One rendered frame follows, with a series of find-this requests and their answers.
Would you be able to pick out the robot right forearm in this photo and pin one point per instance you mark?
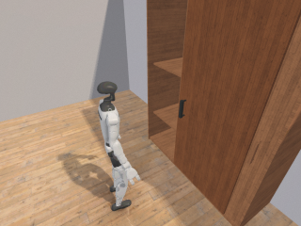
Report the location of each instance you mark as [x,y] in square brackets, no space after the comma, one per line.
[118,152]

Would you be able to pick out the handle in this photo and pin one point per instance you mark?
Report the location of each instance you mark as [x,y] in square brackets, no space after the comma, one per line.
[252,152]
[181,108]

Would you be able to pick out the right robot shin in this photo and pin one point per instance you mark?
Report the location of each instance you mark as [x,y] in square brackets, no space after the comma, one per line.
[120,192]

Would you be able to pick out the humanoid robot head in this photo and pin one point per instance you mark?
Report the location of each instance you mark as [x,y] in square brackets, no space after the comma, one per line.
[107,87]

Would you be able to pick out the robot right upper arm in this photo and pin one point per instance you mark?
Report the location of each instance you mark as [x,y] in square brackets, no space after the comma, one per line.
[112,122]

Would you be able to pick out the robot right hand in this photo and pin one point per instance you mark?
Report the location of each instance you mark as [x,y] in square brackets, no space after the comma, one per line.
[130,174]

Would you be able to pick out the wardrobe door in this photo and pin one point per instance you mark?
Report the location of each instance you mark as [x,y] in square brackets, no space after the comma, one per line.
[233,51]
[278,110]

